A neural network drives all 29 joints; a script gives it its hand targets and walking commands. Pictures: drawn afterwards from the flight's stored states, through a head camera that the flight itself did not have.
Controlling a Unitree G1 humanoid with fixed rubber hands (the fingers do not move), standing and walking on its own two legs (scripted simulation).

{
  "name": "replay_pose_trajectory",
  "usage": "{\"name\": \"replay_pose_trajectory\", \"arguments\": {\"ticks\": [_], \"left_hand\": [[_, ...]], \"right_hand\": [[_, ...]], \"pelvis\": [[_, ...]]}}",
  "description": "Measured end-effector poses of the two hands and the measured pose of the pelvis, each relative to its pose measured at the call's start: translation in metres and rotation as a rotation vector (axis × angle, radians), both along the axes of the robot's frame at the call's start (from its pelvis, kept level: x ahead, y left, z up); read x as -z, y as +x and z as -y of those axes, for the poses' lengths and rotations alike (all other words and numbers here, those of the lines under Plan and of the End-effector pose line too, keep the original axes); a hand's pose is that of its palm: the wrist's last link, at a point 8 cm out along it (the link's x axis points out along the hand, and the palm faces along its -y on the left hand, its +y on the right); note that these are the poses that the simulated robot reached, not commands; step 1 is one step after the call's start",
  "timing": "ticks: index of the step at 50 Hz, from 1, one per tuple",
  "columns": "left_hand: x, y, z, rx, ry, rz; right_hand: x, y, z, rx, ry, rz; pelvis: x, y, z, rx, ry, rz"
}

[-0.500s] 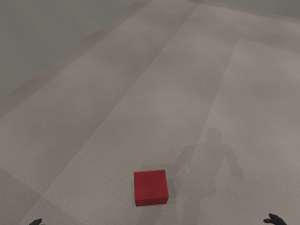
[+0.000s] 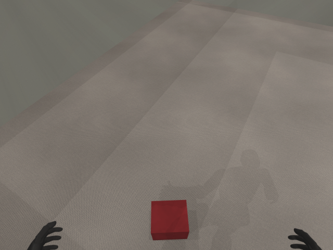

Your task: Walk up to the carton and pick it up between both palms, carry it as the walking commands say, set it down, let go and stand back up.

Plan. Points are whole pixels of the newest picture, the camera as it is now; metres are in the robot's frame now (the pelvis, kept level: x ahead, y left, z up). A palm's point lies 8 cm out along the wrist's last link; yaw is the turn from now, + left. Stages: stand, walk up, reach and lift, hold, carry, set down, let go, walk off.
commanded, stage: walk up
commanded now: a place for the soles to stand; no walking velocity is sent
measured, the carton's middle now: (169, 220) +0.37 +0.00 -0.69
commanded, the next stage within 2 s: stand in 0.72 s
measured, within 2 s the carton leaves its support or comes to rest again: neither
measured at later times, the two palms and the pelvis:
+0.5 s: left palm out of the picture +0.06 +0.34 -0.10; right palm out of the picture +0.08 -0.30 -0.09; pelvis -0.02 +0.02 +0.00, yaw +0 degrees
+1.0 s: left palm out of the picture +0.10 +0.33 -0.09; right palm out of the picture +0.12 -0.28 -0.08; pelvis -0.03 +0.03 +0.00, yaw +0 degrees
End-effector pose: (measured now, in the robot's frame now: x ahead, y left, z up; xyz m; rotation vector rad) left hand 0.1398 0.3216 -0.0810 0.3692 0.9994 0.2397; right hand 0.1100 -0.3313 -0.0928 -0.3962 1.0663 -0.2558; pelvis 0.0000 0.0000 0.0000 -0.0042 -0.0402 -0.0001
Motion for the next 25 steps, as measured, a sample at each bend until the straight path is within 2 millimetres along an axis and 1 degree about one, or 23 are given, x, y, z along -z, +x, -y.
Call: {"name": "replay_pose_trajectory", "arguments": {"ticks": [4, 8, 13, 18, 25], "left_hand": [[0.006, -0.023, -0.005, -0.034, -0.009, -0.047], [0.012, -0.044, -0.009, -0.062, -0.019, -0.089], [0.018, -0.064, -0.012, -0.084, -0.032, -0.125], [0.021, -0.076, -0.014, -0.094, -0.04, -0.14], [0.023, -0.08, -0.019, -0.095, -0.046, -0.139]], "right_hand": [[-0.001, 0.001, -0.006, -0.004, 0.004, -0.004], [-0.001, -0.003, -0.012, -0.002, 0.008, -0.015], [0.0, -0.011, -0.019, 0.003, 0.013, -0.028], [0.0, -0.019, -0.025, 0.009, 0.018, -0.035], [0.0, -0.026, -0.034, 0.011, 0.024, -0.034]], "pelvis": [[-0.002, -0.003, -0.002, -0.002, -0.001, 0.001], [-0.003, -0.006, -0.005, -0.003, -0.002, 0.002], [-0.004, -0.01, -0.01, -0.004, -0.002, 0.004], [-0.004, -0.014, -0.015, -0.005, -0.001, 0.006], [-0.005, -0.018, -0.021, -0.007, 0.0, 0.008]]}}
